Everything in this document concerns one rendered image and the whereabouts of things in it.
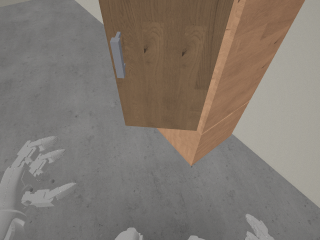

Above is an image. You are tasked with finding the robot left thigh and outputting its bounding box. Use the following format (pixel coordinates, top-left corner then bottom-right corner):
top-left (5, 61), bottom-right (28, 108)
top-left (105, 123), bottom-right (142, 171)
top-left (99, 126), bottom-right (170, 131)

top-left (115, 230), bottom-right (144, 240)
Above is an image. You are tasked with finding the handle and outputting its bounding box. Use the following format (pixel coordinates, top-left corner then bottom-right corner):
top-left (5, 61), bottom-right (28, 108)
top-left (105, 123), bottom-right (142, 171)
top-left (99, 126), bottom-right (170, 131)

top-left (110, 31), bottom-right (126, 79)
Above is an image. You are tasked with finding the robot left forearm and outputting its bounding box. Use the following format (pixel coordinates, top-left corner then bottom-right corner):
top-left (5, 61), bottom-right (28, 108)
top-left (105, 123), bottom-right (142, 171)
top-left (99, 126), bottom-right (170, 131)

top-left (0, 209), bottom-right (28, 240)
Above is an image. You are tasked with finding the left robot shin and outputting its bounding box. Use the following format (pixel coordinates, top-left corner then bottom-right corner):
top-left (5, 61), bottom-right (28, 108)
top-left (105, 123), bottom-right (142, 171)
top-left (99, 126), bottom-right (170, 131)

top-left (127, 227), bottom-right (137, 232)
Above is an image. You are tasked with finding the robot left hand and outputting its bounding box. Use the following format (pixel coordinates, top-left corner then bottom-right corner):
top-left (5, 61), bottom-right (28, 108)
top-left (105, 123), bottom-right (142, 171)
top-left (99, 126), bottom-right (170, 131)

top-left (0, 136), bottom-right (78, 213)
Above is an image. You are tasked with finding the cupboard door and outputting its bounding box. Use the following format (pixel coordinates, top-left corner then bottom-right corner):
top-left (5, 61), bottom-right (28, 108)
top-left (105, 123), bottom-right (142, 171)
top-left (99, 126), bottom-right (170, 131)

top-left (98, 0), bottom-right (234, 131)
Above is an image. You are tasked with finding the robot right hand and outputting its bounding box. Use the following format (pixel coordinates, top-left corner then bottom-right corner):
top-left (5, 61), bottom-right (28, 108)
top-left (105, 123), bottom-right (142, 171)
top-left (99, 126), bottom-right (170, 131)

top-left (245, 214), bottom-right (275, 240)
